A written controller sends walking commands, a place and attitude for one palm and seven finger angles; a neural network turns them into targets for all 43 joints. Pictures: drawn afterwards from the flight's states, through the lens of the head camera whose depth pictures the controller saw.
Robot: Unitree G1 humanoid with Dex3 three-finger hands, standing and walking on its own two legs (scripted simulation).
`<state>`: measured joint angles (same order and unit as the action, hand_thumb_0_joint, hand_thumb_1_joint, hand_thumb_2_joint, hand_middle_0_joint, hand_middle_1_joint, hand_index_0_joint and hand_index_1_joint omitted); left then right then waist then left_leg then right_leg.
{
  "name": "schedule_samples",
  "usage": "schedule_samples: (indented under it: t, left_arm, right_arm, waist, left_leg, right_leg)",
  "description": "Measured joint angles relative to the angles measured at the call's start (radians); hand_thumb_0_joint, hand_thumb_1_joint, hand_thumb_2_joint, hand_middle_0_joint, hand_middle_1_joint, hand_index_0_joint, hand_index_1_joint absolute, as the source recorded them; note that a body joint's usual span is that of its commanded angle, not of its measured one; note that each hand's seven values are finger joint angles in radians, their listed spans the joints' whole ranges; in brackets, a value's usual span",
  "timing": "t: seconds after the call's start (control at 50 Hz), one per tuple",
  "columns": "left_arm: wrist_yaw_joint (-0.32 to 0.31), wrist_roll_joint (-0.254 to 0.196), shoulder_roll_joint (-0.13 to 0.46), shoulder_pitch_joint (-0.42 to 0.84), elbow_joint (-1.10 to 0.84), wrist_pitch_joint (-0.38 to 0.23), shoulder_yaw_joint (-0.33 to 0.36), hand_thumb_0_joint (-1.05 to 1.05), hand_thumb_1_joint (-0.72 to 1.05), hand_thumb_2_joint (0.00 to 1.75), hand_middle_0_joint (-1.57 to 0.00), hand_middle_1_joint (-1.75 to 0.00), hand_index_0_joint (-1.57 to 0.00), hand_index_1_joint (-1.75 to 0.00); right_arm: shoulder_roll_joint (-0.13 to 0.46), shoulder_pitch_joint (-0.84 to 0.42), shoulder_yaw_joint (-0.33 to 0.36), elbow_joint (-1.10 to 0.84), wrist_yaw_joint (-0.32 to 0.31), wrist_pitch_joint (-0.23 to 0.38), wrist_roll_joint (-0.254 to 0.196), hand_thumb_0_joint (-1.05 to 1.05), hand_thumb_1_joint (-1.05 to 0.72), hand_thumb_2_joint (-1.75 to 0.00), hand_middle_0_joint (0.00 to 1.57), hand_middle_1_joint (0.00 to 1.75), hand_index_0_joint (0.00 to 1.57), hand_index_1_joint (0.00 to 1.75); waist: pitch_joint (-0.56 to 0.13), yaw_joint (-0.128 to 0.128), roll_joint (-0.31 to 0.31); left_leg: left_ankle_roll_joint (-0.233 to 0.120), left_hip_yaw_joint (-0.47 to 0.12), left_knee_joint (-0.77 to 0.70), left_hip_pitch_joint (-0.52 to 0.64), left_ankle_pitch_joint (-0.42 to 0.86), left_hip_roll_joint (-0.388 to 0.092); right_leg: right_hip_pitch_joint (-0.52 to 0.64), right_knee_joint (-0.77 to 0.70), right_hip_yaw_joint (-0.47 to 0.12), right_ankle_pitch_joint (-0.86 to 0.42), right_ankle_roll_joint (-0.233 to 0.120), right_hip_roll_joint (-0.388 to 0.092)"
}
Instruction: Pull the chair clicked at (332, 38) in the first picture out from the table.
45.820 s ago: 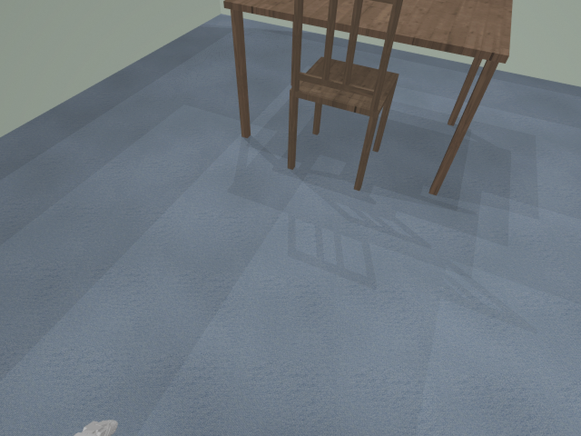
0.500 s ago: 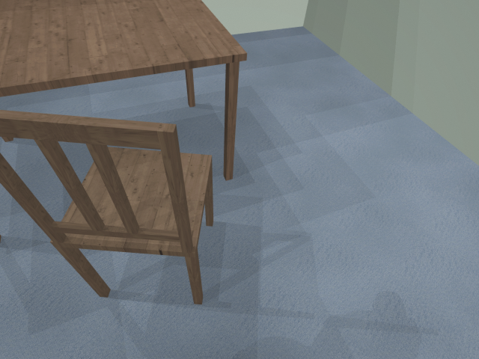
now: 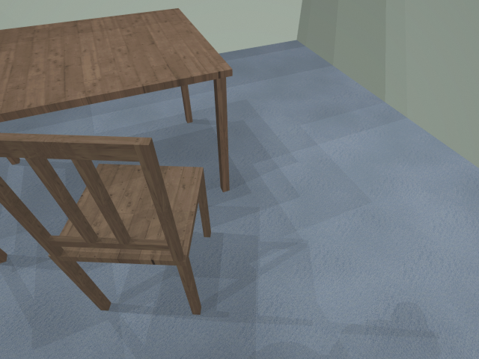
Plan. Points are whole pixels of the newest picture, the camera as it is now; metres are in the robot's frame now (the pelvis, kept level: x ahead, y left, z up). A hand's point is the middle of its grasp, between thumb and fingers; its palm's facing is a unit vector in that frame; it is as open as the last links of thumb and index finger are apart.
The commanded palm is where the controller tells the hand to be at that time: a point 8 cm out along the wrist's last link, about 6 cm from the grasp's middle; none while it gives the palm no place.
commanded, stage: come to a stop and stand still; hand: left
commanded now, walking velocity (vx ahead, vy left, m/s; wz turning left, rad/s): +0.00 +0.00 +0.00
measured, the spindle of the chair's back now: (67, 204) +0.46 +0.43 -0.07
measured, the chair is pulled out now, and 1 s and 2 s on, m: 0.37 0.37 0.37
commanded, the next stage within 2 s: look again from close up in 0.26 s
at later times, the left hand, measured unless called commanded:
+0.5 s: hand out of the picture -0.03 +0.14 -0.17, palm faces +0.01 -0.99 -0.16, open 7.4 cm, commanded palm none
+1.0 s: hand out of the picture -0.02 +0.20 -0.18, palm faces +0.01 -0.99 -0.16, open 7.4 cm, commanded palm none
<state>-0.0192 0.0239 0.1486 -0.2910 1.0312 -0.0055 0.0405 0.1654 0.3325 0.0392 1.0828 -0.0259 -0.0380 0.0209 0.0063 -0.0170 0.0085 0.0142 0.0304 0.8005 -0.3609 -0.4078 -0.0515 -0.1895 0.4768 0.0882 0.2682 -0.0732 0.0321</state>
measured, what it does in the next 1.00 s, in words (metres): steps on the spot: left foot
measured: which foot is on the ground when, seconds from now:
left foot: up 0.00-0.08, down 0.10-1.00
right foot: down 0.00-1.00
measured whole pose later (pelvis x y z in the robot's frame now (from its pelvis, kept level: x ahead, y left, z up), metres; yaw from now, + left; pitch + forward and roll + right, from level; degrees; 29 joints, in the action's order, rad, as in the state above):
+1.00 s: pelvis -0.01 +0.04 +0.00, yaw -1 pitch -1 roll +0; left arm -0.04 0.02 0.15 -0.34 1.05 -0.01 0.00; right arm 0.12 0.35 -0.02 1.08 -0.03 0.01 0.02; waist 0.00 -0.01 -0.03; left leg -0.07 0.04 0.46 -0.24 -0.21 0.05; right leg -0.21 0.46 0.06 0.23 -0.01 0.00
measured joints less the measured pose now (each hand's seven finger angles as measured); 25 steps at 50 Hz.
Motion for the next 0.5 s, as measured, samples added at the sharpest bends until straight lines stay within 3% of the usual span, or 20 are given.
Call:
schedule_samples:
  t: [0.1, 0.18, 0.28, 0.36, 0.42, 0.5]
  left_arm:
    - [-0.003, -0.009, -0.013, -0.019, 0.039, -0.006, -0.016, 0.01, 0.93, 0.90, -0.20, -0.30, -0.20, -0.30]
    - [-0.005, -0.017, -0.022, -0.023, 0.077, -0.001, -0.025, 0.01, 0.92, 0.90, -0.20, -0.30, -0.20, -0.30]
    - [-0.003, -0.017, -0.056, -0.036, 0.105, -0.008, -0.046, 0.01, 0.91, 0.90, -0.20, -0.30, -0.20, -0.30]
    - [-0.003, -0.015, -0.070, -0.049, 0.121, -0.014, -0.054, 0.00, 0.91, 0.90, -0.20, -0.30, -0.20, -0.30]
    - [-0.031, -0.005, -0.084, -0.061, 0.111, -0.039, -0.056, 0.00, 0.91, 0.90, -0.20, -0.30, -0.20, -0.30]
    - [-0.041, -0.004, -0.070, -0.082, 0.085, -0.039, -0.050, 0.00, 0.90, 0.90, -0.20, -0.30, -0.21, -0.30]
  right_arm:
    - [-0.029, -0.029, -0.018, 0.008, -0.008, 0.022, -0.008, 0.00, -0.91, -0.90, 0.20, 0.30, 0.20, 0.30]
    - [-0.055, -0.047, -0.034, 0.044, -0.025, 0.031, -0.005, 0.01, -0.95, -0.90, 0.20, 0.30, 0.20, 0.30]
    - [-0.050, -0.054, -0.041, 0.058, -0.027, 0.041, -0.011, 0.02, -0.95, -0.90, 0.20, 0.30, 0.20, 0.30]
    - [-0.047, -0.056, -0.043, 0.064, -0.027, 0.043, -0.013, 0.01, -0.94, -0.90, 0.20, 0.30, 0.20, 0.30]
    - [-0.025, -0.065, -0.043, 0.039, -0.020, 0.036, -0.016, 0.02, -0.94, -0.90, 0.20, 0.30, 0.20, 0.30]
    - [-0.013, -0.062, -0.032, -0.007, -0.018, 0.040, -0.018, 0.02, -0.94, -0.90, 0.20, 0.30, 0.20, 0.30]
  waist:
    - [0.006, 0.006, 0.005]
    - [0.016, 0.022, -0.041]
    - [0.027, 0.030, -0.036]
    - [0.032, 0.026, -0.023]
    - [0.046, 0.026, 0.011]
    - [0.044, 0.008, 0.021]
  left_leg:
    - [-0.004, 0.012, -0.251, 0.112, 0.134, 0.006]
    - [-0.017, 0.026, -0.305, 0.151, 0.160, 0.019]
    - [-0.016, 0.035, -0.369, 0.180, 0.189, 0.028]
    - [-0.014, 0.037, -0.399, 0.193, 0.203, 0.032]
    - [-0.012, 0.017, -0.308, 0.142, 0.161, 0.016]
    - [-0.024, -0.013, -0.255, 0.123, 0.128, 0.021]
  right_leg:
    - [0.014, -0.011, 0.015, -0.001, -0.010, 0.044]
    - [0.037, -0.035, 0.001, -0.008, -0.007, 0.034]
    - [0.055, -0.079, -0.008, -0.031, -0.006, 0.029]
    - [0.061, -0.093, -0.010, -0.036, -0.008, 0.026]
    - [0.043, -0.088, -0.013, -0.045, -0.001, 0.043]
    - [0.026, -0.050, -0.014, -0.032, -0.005, 0.046]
